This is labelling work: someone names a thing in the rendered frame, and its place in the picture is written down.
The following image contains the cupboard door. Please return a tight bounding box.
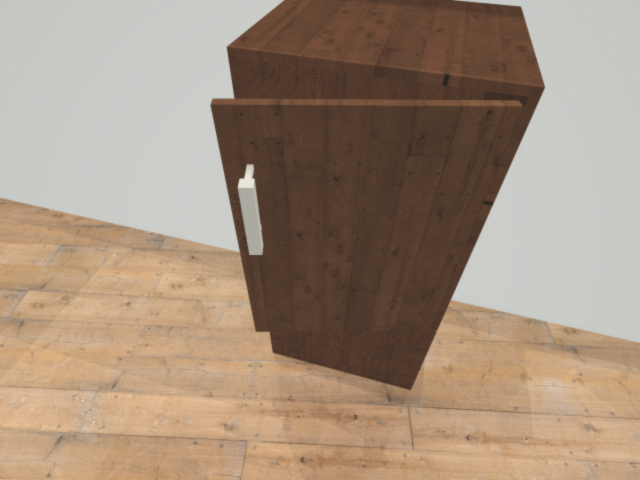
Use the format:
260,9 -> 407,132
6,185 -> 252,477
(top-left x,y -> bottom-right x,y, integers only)
210,98 -> 523,332

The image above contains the handle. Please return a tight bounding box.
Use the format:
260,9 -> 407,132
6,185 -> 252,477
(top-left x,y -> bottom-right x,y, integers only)
238,165 -> 263,255

